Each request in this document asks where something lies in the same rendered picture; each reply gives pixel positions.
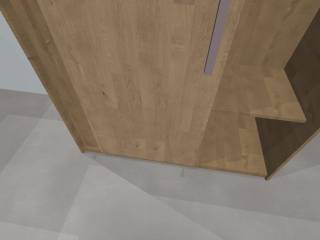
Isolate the handle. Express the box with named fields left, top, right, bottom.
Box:
left=204, top=0, right=232, bottom=76
left=12, top=0, right=49, bottom=52

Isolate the wardrobe door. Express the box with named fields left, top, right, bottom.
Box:
left=37, top=0, right=245, bottom=166
left=10, top=0, right=99, bottom=147

